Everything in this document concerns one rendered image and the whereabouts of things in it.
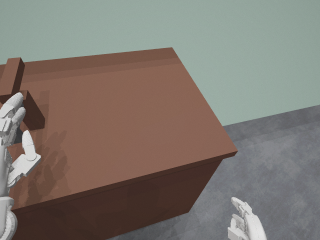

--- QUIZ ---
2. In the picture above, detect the counter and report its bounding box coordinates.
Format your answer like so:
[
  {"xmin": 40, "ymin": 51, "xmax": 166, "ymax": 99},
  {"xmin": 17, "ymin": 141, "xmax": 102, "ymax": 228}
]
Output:
[{"xmin": 0, "ymin": 47, "xmax": 238, "ymax": 240}]

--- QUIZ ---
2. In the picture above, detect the robot left hand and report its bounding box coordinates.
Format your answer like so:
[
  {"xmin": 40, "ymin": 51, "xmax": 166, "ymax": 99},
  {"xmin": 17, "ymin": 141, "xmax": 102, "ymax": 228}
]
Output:
[{"xmin": 0, "ymin": 92, "xmax": 41, "ymax": 197}]

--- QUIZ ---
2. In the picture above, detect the robot left forearm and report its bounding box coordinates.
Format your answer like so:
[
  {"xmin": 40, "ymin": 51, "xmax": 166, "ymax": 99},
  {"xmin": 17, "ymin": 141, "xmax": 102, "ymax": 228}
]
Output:
[{"xmin": 0, "ymin": 196, "xmax": 18, "ymax": 240}]

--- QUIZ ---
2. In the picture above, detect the robot right hand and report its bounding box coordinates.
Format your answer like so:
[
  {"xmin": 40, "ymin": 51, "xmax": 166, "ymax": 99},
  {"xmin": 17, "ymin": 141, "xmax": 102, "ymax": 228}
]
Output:
[{"xmin": 227, "ymin": 197, "xmax": 267, "ymax": 240}]

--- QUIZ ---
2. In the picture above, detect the tap lever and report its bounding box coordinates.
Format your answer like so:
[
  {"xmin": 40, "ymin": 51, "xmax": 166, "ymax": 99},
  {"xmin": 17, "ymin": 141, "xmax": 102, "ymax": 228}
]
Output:
[{"xmin": 13, "ymin": 103, "xmax": 24, "ymax": 144}]

